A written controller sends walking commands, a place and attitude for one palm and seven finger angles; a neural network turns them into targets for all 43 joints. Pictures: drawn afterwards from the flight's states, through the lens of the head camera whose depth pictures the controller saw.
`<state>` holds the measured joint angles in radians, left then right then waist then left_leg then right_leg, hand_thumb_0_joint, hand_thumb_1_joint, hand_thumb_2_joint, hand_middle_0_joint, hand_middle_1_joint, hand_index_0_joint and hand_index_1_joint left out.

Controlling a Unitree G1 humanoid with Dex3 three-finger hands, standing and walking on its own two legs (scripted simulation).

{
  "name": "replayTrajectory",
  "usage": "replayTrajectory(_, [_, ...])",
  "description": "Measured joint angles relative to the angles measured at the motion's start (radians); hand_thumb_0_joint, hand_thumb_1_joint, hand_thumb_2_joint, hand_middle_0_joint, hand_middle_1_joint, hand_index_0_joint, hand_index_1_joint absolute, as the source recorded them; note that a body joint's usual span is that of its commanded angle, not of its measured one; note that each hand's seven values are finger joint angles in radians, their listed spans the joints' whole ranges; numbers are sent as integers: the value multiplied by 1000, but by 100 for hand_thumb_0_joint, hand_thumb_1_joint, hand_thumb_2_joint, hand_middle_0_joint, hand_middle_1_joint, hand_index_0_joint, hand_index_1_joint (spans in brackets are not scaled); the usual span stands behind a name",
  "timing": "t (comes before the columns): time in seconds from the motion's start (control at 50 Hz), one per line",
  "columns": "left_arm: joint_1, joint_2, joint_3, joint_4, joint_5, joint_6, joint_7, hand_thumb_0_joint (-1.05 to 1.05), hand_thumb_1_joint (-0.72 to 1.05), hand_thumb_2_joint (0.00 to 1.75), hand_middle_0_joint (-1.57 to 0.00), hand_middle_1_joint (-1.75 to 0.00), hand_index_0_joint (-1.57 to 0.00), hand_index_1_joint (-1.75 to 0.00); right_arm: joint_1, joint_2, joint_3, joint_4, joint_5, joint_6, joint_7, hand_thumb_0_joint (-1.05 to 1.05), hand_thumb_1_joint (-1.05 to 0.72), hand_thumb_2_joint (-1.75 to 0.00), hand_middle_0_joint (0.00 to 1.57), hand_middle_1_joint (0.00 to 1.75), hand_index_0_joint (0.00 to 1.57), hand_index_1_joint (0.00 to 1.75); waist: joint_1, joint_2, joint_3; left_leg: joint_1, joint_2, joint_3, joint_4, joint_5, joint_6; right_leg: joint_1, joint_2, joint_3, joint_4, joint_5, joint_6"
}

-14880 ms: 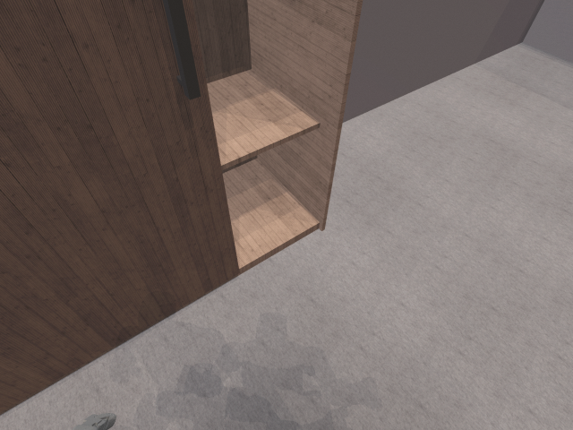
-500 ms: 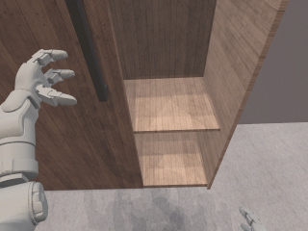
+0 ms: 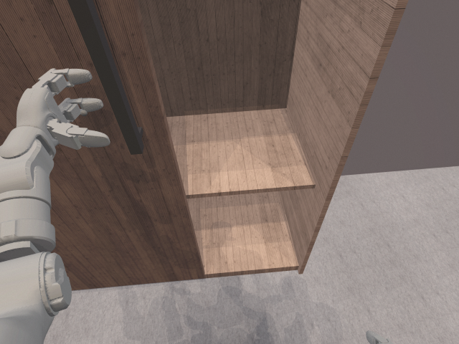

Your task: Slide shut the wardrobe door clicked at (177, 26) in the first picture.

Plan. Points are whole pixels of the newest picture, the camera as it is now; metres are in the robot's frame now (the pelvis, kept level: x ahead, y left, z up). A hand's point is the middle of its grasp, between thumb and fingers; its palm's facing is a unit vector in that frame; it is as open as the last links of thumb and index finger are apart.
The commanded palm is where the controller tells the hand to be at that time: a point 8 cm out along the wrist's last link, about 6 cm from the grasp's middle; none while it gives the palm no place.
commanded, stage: move the hooked fingers beside the handle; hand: left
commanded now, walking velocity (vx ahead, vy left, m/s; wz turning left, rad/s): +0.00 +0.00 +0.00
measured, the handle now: (114, 76) +0.49 +0.19 +0.25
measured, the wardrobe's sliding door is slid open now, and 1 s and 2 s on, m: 0.42 0.42 0.42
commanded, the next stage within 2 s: feel for the door with the fingertips in 0.58 s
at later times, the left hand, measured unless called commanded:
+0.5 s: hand (77, 117) +0.41 +0.23 +0.23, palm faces +0.11 -0.99 -0.03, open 14.0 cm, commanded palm +0.38 +0.29 +0.23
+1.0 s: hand (102, 114) +0.42 +0.20 +0.22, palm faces +0.08 -1.00 -0.01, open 14.0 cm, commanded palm +0.39 +0.26 +0.23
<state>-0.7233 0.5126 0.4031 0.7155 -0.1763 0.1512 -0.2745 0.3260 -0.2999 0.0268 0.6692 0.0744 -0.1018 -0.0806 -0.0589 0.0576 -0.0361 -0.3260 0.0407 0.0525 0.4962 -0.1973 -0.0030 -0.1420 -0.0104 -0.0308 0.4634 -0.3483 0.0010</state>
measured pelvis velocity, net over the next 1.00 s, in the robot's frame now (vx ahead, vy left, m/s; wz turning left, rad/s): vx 0.00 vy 0.00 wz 0.01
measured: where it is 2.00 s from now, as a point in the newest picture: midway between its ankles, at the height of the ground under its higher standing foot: outside the picture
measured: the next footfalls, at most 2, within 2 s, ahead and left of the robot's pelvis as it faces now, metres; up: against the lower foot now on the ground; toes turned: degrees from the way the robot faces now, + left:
none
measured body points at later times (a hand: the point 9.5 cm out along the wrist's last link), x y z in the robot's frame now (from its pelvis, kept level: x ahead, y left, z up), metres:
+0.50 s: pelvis -0.01 +0.00 +0.00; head -0.01 -0.02 +0.45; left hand +0.39 +0.29 +0.23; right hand +0.14 -0.26 -0.10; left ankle +0.04 +0.13 -0.74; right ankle -0.07 -0.12 -0.74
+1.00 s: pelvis +0.00 +0.00 +0.00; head -0.01 -0.02 +0.45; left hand +0.41 +0.25 +0.22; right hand +0.11 -0.26 -0.11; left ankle +0.04 +0.13 -0.74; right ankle -0.07 -0.12 -0.74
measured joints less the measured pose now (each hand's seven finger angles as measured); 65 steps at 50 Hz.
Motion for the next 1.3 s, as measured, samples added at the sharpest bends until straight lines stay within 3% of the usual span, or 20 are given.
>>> replayTrajectory(0.16, [51, 2, 14, -71, -11, 6, -13, -1, -50, 30, -30, -120, -31, -120, -1, 9, 3, -7, 4, 5, -2, 1, -90, -90, 20, 30, 20, 30, 16, -3, -2, 11, 2, -5, 2, -4, -2, 17, 3, -5, -6, -1, -2])
replayTrajectory(0.36, [25, -33, -55, -80, -29, 35, -1, -1, -50, 30, -30, -120, -31, -120, -57, 3, 8, -2, 10, -2, -12, 1, -90, -90, 20, 30, 20, 30, 40, 1, 0, 7, -7, -28, 8, 4, -2, 23, -2, -28, 1, -4, -3])
replayTrajectory(0.5, [-13, -25, -43, -16, -11, 14, 15, -1, -50, 30, -30, -120, -31, -120, -79, 12, 18, -12, 5, -5, -11, 1, -90, -90, 20, 30, 20, 30, 28, -2, 2, 6, -4, -26, 3, 11, -4, 15, 1, -25, 5, 0, -5])
replayTrajectory(0.7, [-34, 18, -35, 46, -14, -17, -18, -1, -50, 30, -30, -120, -31, -120, -22, 2, 11, 1, 10, 2, -11, 1, -90, -90, 20, 30, 21, 30, 18, 2, 7, -3, 0, -22, 7, 7, -4, 7, 4, -21, 2, 2, -5])
replayTrajectory(0.82, [-11, -25, -55, -27, -25, -14, -1, -1, -50, 30, -30, -120, -30, -120, 5, -3, -1, 21, 8, 0, -5, 1, -90, -90, 20, 30, 20, 30, 23, 2, 10, -1, -4, -20, 4, 6, -2, 9, 1, -18, -1, 2, -2])
replayTrajectory(1.0, [30, -105, -63, -128, -14, 34, 86, -1, -50, 30, -30, -120, -30, -120, -28, 17, 2, 9, 1, -5, 8, 1, -90, -90, 20, 30, 20, 30, 18, 2, 4, 17, -2, -7, -6, 6, -2, 18, 0, -5, -3, 2, -2])
replayTrajectory(1.14, [27, -114, -80, -144, -2, 54, 111, -1, -50, 30, -30, -120, -28, -119, -62, 29, 10, -4, -1, -3, 8, 1, -90, -90, 20, 30, 20, 30, 29, 1, 6, 30, -2, -11, -9, 7, -5, 31, 1, -9, -3, -1, -5])
replayTrajectory(1.3, [-16, -91, -84, -82, -8, 49, 91, -1, -50, 30, -30, -120, -29, -119, -80, 22, 12, 2, 2, 7, 1, 1, -90, -90, 20, 30, 20, 30, 36, -1, 0, 27, -2, -21, -7, 8, -9, 33, 3, -19, -1, -4, -9])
